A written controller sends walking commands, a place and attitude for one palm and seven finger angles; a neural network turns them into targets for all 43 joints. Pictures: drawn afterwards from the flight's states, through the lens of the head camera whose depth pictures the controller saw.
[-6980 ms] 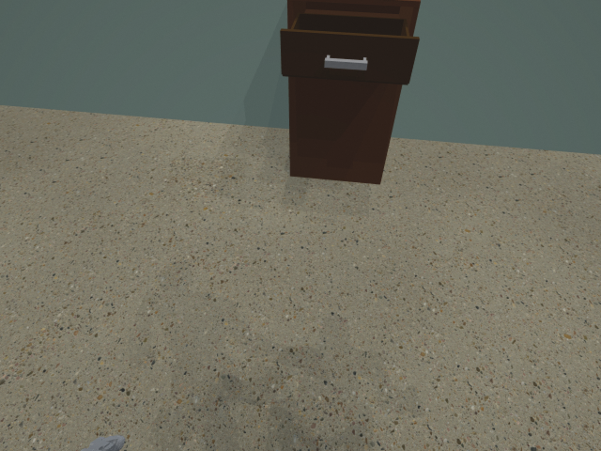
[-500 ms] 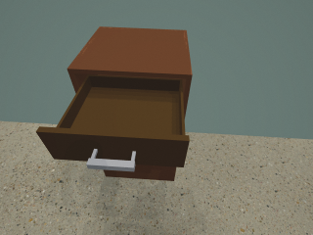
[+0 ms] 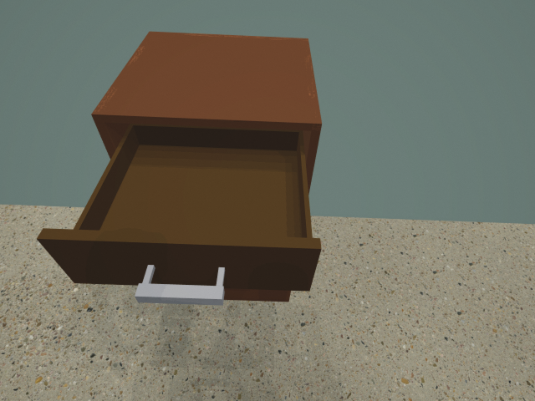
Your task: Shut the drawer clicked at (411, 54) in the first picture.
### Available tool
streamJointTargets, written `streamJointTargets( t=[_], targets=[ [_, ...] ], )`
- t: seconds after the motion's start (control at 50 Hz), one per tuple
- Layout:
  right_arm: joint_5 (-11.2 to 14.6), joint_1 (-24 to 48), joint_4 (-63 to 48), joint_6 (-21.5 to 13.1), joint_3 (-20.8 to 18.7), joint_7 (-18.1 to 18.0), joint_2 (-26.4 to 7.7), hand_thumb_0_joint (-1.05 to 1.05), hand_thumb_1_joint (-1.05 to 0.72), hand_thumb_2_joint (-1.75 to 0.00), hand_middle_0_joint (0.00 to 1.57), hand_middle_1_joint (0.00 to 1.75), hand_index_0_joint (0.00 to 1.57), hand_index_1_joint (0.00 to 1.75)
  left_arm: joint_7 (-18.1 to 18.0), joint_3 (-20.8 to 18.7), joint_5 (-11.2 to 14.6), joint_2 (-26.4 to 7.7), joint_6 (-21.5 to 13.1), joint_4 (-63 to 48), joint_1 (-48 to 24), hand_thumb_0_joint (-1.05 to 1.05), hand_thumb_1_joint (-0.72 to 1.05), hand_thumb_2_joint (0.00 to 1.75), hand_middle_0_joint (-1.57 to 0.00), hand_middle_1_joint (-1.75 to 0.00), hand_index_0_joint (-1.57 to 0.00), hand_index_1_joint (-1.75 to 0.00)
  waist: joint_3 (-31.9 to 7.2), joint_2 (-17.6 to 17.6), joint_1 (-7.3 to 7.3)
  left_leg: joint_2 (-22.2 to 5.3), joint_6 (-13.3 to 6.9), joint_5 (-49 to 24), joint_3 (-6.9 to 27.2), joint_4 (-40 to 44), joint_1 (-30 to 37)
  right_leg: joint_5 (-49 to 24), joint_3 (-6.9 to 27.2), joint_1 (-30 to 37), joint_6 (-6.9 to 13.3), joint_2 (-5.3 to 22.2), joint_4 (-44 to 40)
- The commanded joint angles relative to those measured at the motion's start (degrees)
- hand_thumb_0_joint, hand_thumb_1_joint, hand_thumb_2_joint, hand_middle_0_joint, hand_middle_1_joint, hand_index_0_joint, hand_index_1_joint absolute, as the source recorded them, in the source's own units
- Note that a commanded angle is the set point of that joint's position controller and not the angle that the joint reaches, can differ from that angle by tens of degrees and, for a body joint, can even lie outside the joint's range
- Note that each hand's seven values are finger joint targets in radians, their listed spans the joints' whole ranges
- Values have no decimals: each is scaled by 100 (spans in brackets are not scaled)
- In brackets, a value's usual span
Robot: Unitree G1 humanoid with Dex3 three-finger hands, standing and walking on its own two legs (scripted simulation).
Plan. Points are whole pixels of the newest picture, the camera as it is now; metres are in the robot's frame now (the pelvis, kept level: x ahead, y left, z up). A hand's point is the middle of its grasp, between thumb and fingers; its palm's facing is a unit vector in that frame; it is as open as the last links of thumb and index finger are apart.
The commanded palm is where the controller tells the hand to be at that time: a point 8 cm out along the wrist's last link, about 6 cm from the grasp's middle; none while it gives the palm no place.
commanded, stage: come to a stop and stand still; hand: left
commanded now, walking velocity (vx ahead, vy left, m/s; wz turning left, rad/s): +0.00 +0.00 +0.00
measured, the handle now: (183, 283) +0.30 +0.16 -0.01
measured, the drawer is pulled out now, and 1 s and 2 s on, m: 0.30 0.30 0.29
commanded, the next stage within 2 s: look again from close up in 0.56 s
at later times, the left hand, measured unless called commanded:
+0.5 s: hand out of the picture +0.02 +0.14 -0.17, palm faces +0.02 -0.98 -0.20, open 7.4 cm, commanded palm none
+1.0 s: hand out of the picture +0.01 +0.13 -0.17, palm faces +0.02 -0.98 -0.19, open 7.4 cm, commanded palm none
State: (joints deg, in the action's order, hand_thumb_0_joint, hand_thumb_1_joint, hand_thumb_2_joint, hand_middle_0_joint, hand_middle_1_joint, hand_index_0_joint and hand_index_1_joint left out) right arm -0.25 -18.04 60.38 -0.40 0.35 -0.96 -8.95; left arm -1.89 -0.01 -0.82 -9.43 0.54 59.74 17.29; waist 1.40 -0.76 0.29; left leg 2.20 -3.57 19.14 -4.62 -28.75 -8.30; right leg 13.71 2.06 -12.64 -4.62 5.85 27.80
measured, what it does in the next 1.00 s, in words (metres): stands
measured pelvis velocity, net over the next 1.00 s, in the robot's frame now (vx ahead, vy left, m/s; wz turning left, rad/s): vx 0.00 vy -0.04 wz -0.01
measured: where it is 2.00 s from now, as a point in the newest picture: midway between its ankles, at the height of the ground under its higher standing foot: outside the picture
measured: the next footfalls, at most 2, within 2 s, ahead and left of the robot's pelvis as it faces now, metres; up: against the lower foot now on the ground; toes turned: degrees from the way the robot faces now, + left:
none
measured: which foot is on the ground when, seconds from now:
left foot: down 0.00-1.00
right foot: down 0.00-1.00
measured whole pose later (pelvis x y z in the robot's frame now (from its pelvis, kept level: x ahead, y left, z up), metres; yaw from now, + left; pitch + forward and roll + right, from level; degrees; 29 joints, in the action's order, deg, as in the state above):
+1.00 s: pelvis +0.00 -0.04 +0.00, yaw -1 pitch -1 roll +0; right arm 0.1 -17.3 64.5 -0.6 0.3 -1.1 -8.4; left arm -1.7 0.0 -0.7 -8.5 0.0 61.8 17.3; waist 1.6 0.1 0.0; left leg -1.2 -0.1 17.7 -4.2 -26.0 -6.9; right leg 13.4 1.4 -12.4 -2.3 2.5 27.2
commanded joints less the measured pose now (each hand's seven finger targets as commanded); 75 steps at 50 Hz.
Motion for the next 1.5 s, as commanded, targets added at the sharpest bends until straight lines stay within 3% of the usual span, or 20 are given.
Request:
streamJointTargets(
  t=[0.0, 0.18, 0.42, 0.48, 0.7, 0.96, 1.2, 1.22, 1.24, 1.26, 1.28, 1.3, 1.32, 1.34, 1.36, 1.38, 1.4, 1.42, 1.46, 1.48],
  targets=[
    [-17, -166, -223, -140, -201, -82, -706, 0, -90, -90, 20, 30, 20, 30, -74, -115, 3, -562, -74, -212, 268, 0, 90, 90, -20, -30, -20, -30, 140, 176, -57, -812, 139, -2100, 717, 700, -200, -1193, -104, 154, 483, 7, -64],
    [-15, -43, -135, -108, -201, -67, -657, 0, -90, -90, 20, 30, 20, 30, -80, -113, -5, -561, -99, -177, 265, 0, 90, 90, -20, -30, -20, -30, 205, -94, -45, -762, 155, -1631, 597, 644, -144, -1325, 46, 86, 496, 50, -197],
    [-5, 35, -23, -96, -175, -56, -646, 0, -90, -90, 20, 30, 20, 30, -58, -98, 7, -624, -120, -155, 217, 0, 90, 90, -20, -30, -20, -30, 234, 5, -44, -772, 189, -1307, 518, 722, -109, -1185, 146, 42, 535, 22, -372],
    [-3, 14, 20, -93, -167, -49, -620, 0, -90, -90, 20, 30, 20, 30, -61, -98, 3, -637, -142, -119, 239, 0, 90, 90, -20, -30, -20, -30, 192, -131, -33, -758, 204, -1239, 501, 710, -83, -1214, 183, 68, 548, 41, -417],
    [8, -94, 153, -107, -144, -57, -575, 0, -90, -90, 20, 30, 20, 30, -46, -89, 14, -599, -114, -67, 239, 0, 90, 90, -20, -30, -20, -30, 332, 78, -49, -802, 197, -1039, 510, 880, -167, -851, 143, 28, 554, -50, -488],
    [7, -230, 232, -123, -138, -70, -488, 0, -90, -90, 20, 30, 20, 30, -51, -106, 5, -513, -115, -6, 309, 0, 90, 90, -20, -30, -20, -30, 353, -73, -64, -811, 181, -932, 508, 861, -214, -714, 169, -50, 565, -62, -479],
    [18, -306, 271, -132, -141, -89, -437, 0, -90, -90, 20, 30, 20, 30, -47, -104, 15, -481, -116, 36, 326, 0, 90, 90, -20, -30, -20, -30, 350, 49, -54, -828, 178, -1029, 481, 858, -191, -831, 158, -30, 577, -98, -465],
    [14, -309, 273, -140, -138, -87, -447, 0, -90, -90, 20, 30, 20, 30, -51, -112, 7, -479, -122, 25, 346, 0, 90, 90, -20, -30, -20, -30, 293, 39, -60, -828, 176, -1092, 487, 824, -177, -890, 163, -12, 574, -89, -432],
    [12, 268, -183, -173, -164, -66, -687, 0, -90, -90, 20, 30, 20, 30, -273, -122, -42, -690, -227, 317, 602, 0, 90, 90, -20, -30, -20, -30, 419, -91, -165, -921, 404, -1860, 273, -330, -737, -3115, 264, 132, 559, 314, -208],
    [334, 218, -2152, -1107, -211, -301, -1537, 0, -90, -90, 20, 30, 20, 30, -226, -680, 1179, -1790, -1470, -8816, -3624, 0, 90, 90, -22, -32, -22, -32, -2638, 1087, 382, -286, 310, -2453, 431, 515, 692, -2311, -217, 971, 629, -301, 210],
    [240, 788, -1777, -1606, -120, -494, -927, 0, -90, -90, 20, 30, 20, 30, -506, -658, 622, -1256, -1021, -7036, -923, 0, 90, 90, -24, -34, -24, -34, -2162, 1794, -138, -443, 306, -3354, 254, 552, 821, -1202, -347, 574, 754, -542, 424],
    [239, 682, -1378, -1809, -260, -468, -1046, 0, -90, -90, 20, 30, 20, 30, -813, -331, 767, -761, -720, -6448, -522, 0, 90, 90, -26, -37, -26, -37, -1766, 1605, 86, -527, 509, -2834, 281, 443, 300, -560, -692, 147, 616, -492, 408],
    [323, 450, -1381, -1848, -208, -353, -809, 0, -90, -90, 20, 30, 20, 30, -777, 382, 739, 396, -125, -5548, 916, 0, 90, 90, -28, -39, -28, -39, -990, 1020, 101, -544, 467, -2288, 411, 513, -184, -269, -766, -282, 537, -470, 319],
    [346, 588, -1824, -1955, -202, -333, -1022, 0, -90, -90, 20, 30, 20, 30, -604, 582, 958, 468, -266, -6727, 125, 0, 90, 90, -30, -41, -30, -41, -432, 718, 164, -504, 439, -1684, 520, 441, -526, -391, -799, -352, 503, -419, 226],
    [255, 656, -1966, -2075, -303, -349, -1132, 0, -90, -90, 20, 30, 20, 30, -540, 312, 877, 175, -542, -6845, 58, 0, 90, 90, -32, -43, -32, -43, -268, 236, 309, -416, 389, -1152, 563, 242, -797, -139, -840, -620, 502, -444, 165],
    [180, 661, -2181, -2178, -325, -325, -1132, 0, -90, -90, 20, 30, 20, 30, -447, 420, 798, 325, -828, -6702, 251, 0, 90, 90, -34, -45, -34, -45, 32, -344, 356, -314, 334, -786, 599, 36, -1188, 157, -919, -976, 483, -485, 239],
    [159, 738, -2394, -2211, -375, -267, -1112, 0, -90, -90, 20, 30, 20, 30, -315, 313, 817, 451, -1054, -6223, 959, 0, 90, 90, -36, -47, -36, -47, 193, -846, 199, -293, 321, -577, 580, -145, -1513, 469, -960, -1187, 511, -500, 336],
    [117, 707, -2575, -2218, -399, -176, -1091, 0, -90, -90, 20, 30, 20, 30, -74, 407, 814, 651, -1363, -5892, 1462, 0, 90, 90, -38, -50, -38, -50, 77, -1380, 58, -239, 341, -401, 537, -376, -1786, 743, -980, -1421, 491, -559, 528],
    [96, 867, -2936, -2155, -505, 6, -1075, 0, -90, -90, 20, 30, 20, 30, 543, 127, 1072, 647, -2111, -5581, 2587, 0, 90, 90, -42, -54, -42, -54, -73, -1761, -244, -211, 426, -189, 410, -820, -2396, 881, -978, -1654, 515, -567, 980],
    [78, 968, -3108, -2135, -524, 74, -1118, 0, -90, -90, 20, 30, 20, 30, 768, -10, 1111, 465, -2423, -5654, 2585, 0, 90, 90, -44, -56, -44, -56, -271, -1605, -291, -157, 443, -124, 329, -1064, -2675, 858, -874, -1711, 540, -555, 1208]
  ],
)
